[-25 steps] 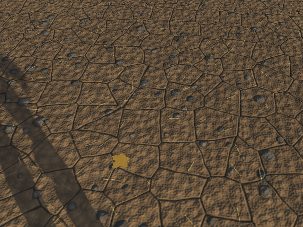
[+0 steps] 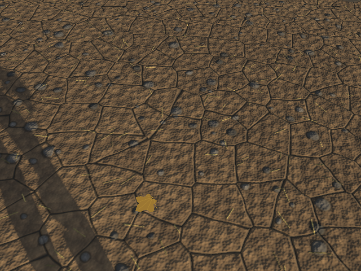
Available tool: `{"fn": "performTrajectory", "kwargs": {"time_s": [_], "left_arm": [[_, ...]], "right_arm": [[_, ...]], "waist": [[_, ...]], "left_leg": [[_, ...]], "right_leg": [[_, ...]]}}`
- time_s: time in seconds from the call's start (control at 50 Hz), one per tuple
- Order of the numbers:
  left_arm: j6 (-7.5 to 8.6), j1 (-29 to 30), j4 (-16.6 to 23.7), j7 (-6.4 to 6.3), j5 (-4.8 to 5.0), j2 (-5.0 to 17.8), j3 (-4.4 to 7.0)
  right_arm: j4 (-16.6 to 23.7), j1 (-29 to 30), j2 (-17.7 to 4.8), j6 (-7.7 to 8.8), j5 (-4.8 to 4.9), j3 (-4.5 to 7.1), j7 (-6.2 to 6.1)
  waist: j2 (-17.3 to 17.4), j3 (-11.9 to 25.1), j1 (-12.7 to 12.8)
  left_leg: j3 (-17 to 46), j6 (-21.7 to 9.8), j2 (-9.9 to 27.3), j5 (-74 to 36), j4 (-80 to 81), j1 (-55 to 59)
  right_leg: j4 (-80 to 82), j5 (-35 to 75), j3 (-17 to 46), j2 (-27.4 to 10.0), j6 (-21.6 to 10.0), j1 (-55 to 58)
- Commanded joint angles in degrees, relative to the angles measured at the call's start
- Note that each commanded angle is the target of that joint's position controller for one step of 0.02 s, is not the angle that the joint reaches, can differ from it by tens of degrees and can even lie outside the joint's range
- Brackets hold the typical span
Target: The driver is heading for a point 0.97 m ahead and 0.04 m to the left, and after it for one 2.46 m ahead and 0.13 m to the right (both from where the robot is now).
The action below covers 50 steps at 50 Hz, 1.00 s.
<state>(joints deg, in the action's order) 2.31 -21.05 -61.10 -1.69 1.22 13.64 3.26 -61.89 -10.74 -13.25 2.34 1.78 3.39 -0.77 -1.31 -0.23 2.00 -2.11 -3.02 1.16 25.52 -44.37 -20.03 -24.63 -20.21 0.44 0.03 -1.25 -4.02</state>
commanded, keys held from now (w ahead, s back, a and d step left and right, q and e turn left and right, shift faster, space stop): w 1.00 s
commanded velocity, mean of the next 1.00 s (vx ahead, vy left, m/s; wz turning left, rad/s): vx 0.45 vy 0.00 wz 0.00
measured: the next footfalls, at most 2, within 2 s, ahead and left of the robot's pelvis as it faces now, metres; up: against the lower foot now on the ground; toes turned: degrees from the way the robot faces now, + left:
left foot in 0.08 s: +0.08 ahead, +0.13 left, +0.00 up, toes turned +2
right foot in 0.60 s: +0.45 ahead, -0.08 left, +0.00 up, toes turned -2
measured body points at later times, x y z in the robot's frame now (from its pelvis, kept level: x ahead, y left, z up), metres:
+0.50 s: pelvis +0.20 +0.04 +0.00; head +0.23 +0.05 +0.45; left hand +0.43 +0.26 -0.10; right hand +0.10 -0.20 -0.14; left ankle +0.04 +0.12 -0.74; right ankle +0.40 -0.10 -0.70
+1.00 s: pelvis +0.49 +0.02 +0.01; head +0.51 +0.03 +0.46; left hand +0.46 +0.29 -0.14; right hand +0.68 -0.22 -0.10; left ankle +0.68 +0.19 -0.69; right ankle +0.41 -0.08 -0.74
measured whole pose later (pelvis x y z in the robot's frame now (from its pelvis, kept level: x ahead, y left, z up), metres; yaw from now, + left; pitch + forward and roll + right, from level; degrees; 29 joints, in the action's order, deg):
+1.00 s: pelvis +0.49 +0.02 +0.01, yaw +1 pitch +1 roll -2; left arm 5.2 -21.2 -58.1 0.2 0.7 13.9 2.7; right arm -51.7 -1.8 -14.5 4.7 0.8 2.6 0.3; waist 2.0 -0.7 4.5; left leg 1.7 -0.1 7.0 -3.5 -35.4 -37.5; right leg -11.2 -12.8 -3.1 3.7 -2.5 0.2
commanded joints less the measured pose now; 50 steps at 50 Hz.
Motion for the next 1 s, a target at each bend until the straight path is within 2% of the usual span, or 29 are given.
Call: {"fn": "performTrajectory", "kwargs": {"time_s": [0.02, 0.06, 0.08, 0.1, 0.12, 0.14, 0.18, 0.22, 0.28, 0.34, 0.4, 0.46, 0.5, 0.54, 0.56, 0.58, 0.6, 0.62, 0.64, 0.66, 0.68, 0.7, 0.72, 0.74, 0.78, 0.82, 0.86, 0.92, 1.0], "left_arm": [[0.7, 3.34, 3.07, 0.24, 0.89, 9.35, 1.68], [0.6, 4.14, 3.71, 0.35, 0.57, 8.87, 1.36], [0.95, 6.47, 5.07, 0.58, -0.06, 5.45, 0.25], [2.08, 6.18, 7.84, 0.44, -0.06, 1.75, -0.55], [2.87, 6.96, 8.23, 0.49, 1.51, 4.61, 0.18], [3.39, 8.46, 8.79, 0.88, 2.22, 6.07, 0.46], [3.51, 8.34, 7.83, 0.8, 0.97, 6.65, 1.13], [2.91, 7.91, 7.56, 1.18, 0.26, 6.27, 1.59], [2.21, 12.8, 9.6, 1.56, -0.12, 4.56, 1.5], [2.13, 19.68, 12.51, 1.94, -0.09, 3.11, 0.91], [2.35, 25.86, 14.53, 2.79, 0.21, 2.53, 0.29], [2.83, 30.53, 16.48, 3.83, 0.45, 2.45, -0.24], [3.4, 32.24, 17.75, 4.62, 0.65, 2.99, -0.33], [3.82, 28.69, 17.43, 4.87, 0.64, 5.25, 0.51], [3.81, 23.17, 16.11, 4.65, 0.52, 7.0, 1.4], [3.68, 12.82, 13.06, 4.19, 0.65, 9.47, 2.77], [3.37, 1.17, 10.4, 3.53, -0.16, 12.98, 3.83], [3.15, -4.29, 8.46, 3.68, -1.08, 16.39, 4.34], [2.98, -3.06, 8.03, 3.63, -0.63, 10.7, 2.8], [3.32, 3.8, 9.08, 3.4, -0.3, 8.72, 2.01], [3.77, 9.07, 10.37, 3.51, -0.61, 6.59, 1.25], [4.23, 11.71, 10.44, 3.9, -1.23, 4.87, 0.66], [4.54, 12.62, 10.13, 4.09, -1.74, 3.55, 0.15], [4.54, 12.42, 9.64, 4.32, -1.67, 3.23, 0.0], [4.63, 10.64, 8.54, 4.03, -1.28, 4.93, 0.25], [4.51, 8.47, 7.94, 3.03, -1.47, 7.33, 0.76], [4.16, 6.11, 7.39, 2.15, -1.36, 8.05, 0.92], [3.8, 2.99, 6.61, 1.57, -0.75, 8.81, 1.01], [3.11, -1.62, 4.59, 1.5, -0.03, 9.38, 1.29]], "right_arm": [[2.74, 2.58, -3.28, 2.39, 0.13, 0.7, 1.01], [-1.8, -9.22, -4.8, 1.92, -0.13, 2.02, 1.03], [-3.16, -16.97, -8.4, 2.03, -0.36, 3.1, 0.76], [-3.48, -22.45, -13.95, 2.65, -0.85, 3.5, 1.42], [-2.91, -17.89, -10.59, 3.7, -1.63, 1.96, 1.86], [-0.91, -12.04, -7.84, 4.41, -1.44, 0.96, 2.1], [1.48, -5.76, -5.98, 4.74, -1.64, -0.07, 2.56], [0.8, -7.93, -4.43, 4.37, -1.76, -0.78, 2.25], [-0.44, -12.5, -5.86, 3.96, -1.9, -0.92, 1.05], [-0.08, -13.45, -6.44, 3.43, -2.14, -1.04, 0.28], [-0.08, -15.42, -6.56, 3.26, -1.86, -1.05, -0.06], [-0.91, -18.16, -6.51, 2.72, -1.36, -0.85, -0.16], [-1.07, -18.56, -6.95, 2.33, -1.24, -0.49, -0.29], [-0.41, -16.9, -8.63, 2.01, -1.37, 0.14, -0.4], [-0.07, -16.04, -9.49, 1.64, -1.5, 0.47, -0.41], [0.56, -14.45, -9.19, 1.24, -1.79, 0.28, -0.35], [2.18, -13.75, -7.87, 1.3, -2.44, -0.44, -0.09], [2.33, -22.07, 1.05, 2.53, -1.94, -2.87, 1.01], [1.75, -17.93, -3.91, 4.37, -0.36, -1.7, 1.49], [4.58, -11.26, -7.54, 5.38, 1.16, -0.63, 1.56], [5.71, -7.55, -7.99, 5.78, 1.3, -0.47, 1.08], [5.91, -6.05, -7.48, 5.47, 0.56, 0.02, 0.59], [5.78, -7.52, -6.46, 4.65, -0.09, 0.28, 0.38], [5.66, -8.96, -4.7, 3.86, -0.29, 0.16, 0.29], [6.28, -8.45, -3.29, 2.72, -0.47, 0.09, 0.02], [8.47, -3.27, -4.37, 2.35, -1.15, 0.35, -0.21], [10.26, 1.64, -4.6, 2.47, -1.59, 0.4, -0.01], [12.08, 8.23, -3.63, 2.93, -1.35, -0.16, 0.66], [14.47, 14.59, -4.23, 3.1, -0.63, -0.62, 1.69]], "waist": [[-5.19, -6.71, -3.0], [-2.49, -2.02, -7.77], [8.16, 0.31, -11.14], [21.44, 4.6, -10.6], [14.06, 1.29, -8.07], [9.94, -3.86, -6.13], [5.74, -5.81, -3.52], [7.21, -4.13, -2.95], [5.51, -3.94, -3.72], [4.76, -5.19, -4.66], [5.23, -6.78, -6.13], [5.24, -8.52, -7.03], [5.73, -8.64, -6.4], [7.47, -4.84, -3.11], [9.02, -0.64, -0.09], [9.21, 5.37, 5.15], [5.25, 13.84, 8.93], [-10.82, 25.07, 4.08], [-8.28, 23.13, 6.08], [-7.42, 11.46, 4.55], [-1.31, 6.74, 2.41], [1.25, 3.05, 0.27], [0.07, 2.42, -2.0], [-0.9, 1.93, -3.1], [-1.46, -0.36, -3.96], [-1.02, -2.34, -3.25], [-1.06, -3.14, -2.0], [-1.46, -3.49, -0.02], [-1.73, -4.57, 1.96]], "left_leg": [[-2.48, -0.48, -0.13, -7.81, 11.52, 3.04], [-4.09, 0.28, -3.86, -11.95, 13.83, 20.77], [10.53, -2.97, 5.86, -6.66, 21.2, 27.9], [39.64, -11.86, 19.77, 1.29, 33.24, 34.07], [45.27, -13.9, 22.5, 10.05, 35.49, 29.46], [38.53, -11.99, 20.84, 10.5, 35.43, 25.07], [25.15, -7.89, 15.48, -3.32, 35.88, 19.63], [16.14, -5.64, 11.66, -17.35, 36.02, 18.51], [11.62, -6.59, 10.94, -31.28, 36.14, 20.67], [8.49, -6.3, 10.15, -34.05, 37.31, 19.37], [6.0, -5.72, 9.26, -32.57, 38.73, 17.84], [5.44, -6.39, 10.86, -34.08, 37.89, 21.71], [5.26, -6.44, 12.54, -38.53, 35.59, 25.72], [4.75, -5.55, 13.43, -54.64, 29.65, 28.77], [4.17, -5.0, 13.18, -65.56, 23.23, 29.35], [2.58, -3.54, 10.95, -69.81, 11.92, 25.69], [1.89, -2.13, 8.26, -54.18, -4.96, 11.63], [3.09, 1.53, -3.86, -6.61, -28.29, -10.94], [11.01, 0.25, -3.59, 6.01, -36.15, -17.43], [9.4, -0.71, -0.21, 2.61, -37.0, -22.03], [8.21, -1.05, 3.05, -3.01, -33.86, -19.73], [7.09, -0.77, 4.85, -6.17, -30.07, -17.07], [7.46, -0.8, 6.51, -8.09, -27.65, -13.08], [7.24, -0.6, 6.93, -8.53, -25.72, -11.17], [6.16, 0.43, 7.95, -9.09, -21.05, -11.61], [5.51, 2.03, 8.58, -14.47, -14.68, -15.71], [4.98, 2.88, 8.36, -21.87, -6.55, -18.07], [2.72, 3.17, 5.82, -30.5, 5.28, -14.61], [2.57, 2.64, 4.37, -30.04, 11.97, -15.04]], "right_leg": [[10.9, -4.5, 11.41, -12.29, -8.57, -9.31], [1.47, 2.62, 6.52, -7.79, -6.62, -18.43], [-17.77, 5.82, -0.01, -2.6, -2.91, -25.24], [-35.92, -11.92, -1.04, 4.49, -0.55, -37.29], [-45.43, -12.09, 5.43, 1.2, -1.77, -41.53], [-46.96, -6.06, 5.86, -2.07, -3.49, -44.57], [-41.65, 4.66, 4.33, -6.11, -4.05, -40.97], [-36.52, 9.42, 2.81, -7.06, -3.22, -36.01], [-30.93, 13.7, 0.7, -6.49, -0.83, -38.72], [-21.16, 19.58, -0.31, -5.69, 0.37, -38.81], [-12.7, 24.96, -2.22, -3.99, 0.21, -35.08], [-7.99, 24.42, -2.83, -3.03, -0.9, -35.13], [-5.57, 21.66, -2.85, -2.59, -2.38, -34.96], [-4.73, 17.82, -4.05, -0.2, -4.31, -28.18], [-5.13, 16.18, -5.4, 1.84, -5.54, -20.83], [-4.25, 18.05, -5.56, 2.7, -7.5, -7.28], [-6.94, 18.07, 5.29, -6.66, -11.05, 12.96], [-0.43, 4.8, 36.09, -22.52, -22.0, 33.48], [7.26, 0.05, 43.3, -22.25, -20.7, 30.77], [8.99, 2.63, 33.39, -20.27, -17.6, 20.91], [10.96, 8.46, 25.78, -18.11, -15.71, 10.99], [12.5, 13.97, 20.11, -15.86, -14.28, 2.77], [14.1, 15.99, 15.98, -13.83, -13.24, -2.04], [15.55, 16.14, 14.15, -13.05, -13.22, -4.8], [18.06, 16.84, 10.99, -12.57, -13.75, -8.93], [19.75, 16.88, 9.35, -12.49, -14.03, -9.51], [20.04, 17.89, 7.17, -11.49, -12.91, -8.03], [19.51, 19.43, 3.16, -9.46, -10.71, -7.44], [17.02, 18.59, 3.33, -12.11, -10.09, -0.21]]}}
